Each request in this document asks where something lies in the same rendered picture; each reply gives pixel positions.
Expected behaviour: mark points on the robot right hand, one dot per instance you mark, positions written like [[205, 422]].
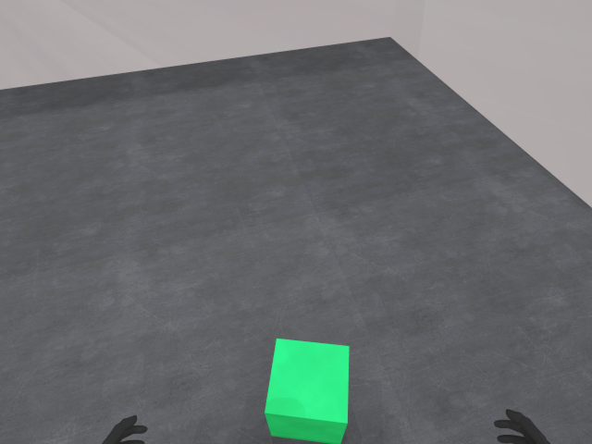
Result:
[[523, 425]]

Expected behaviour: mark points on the robot left hand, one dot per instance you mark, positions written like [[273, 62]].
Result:
[[124, 429]]

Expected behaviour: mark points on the carton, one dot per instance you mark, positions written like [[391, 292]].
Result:
[[307, 396]]

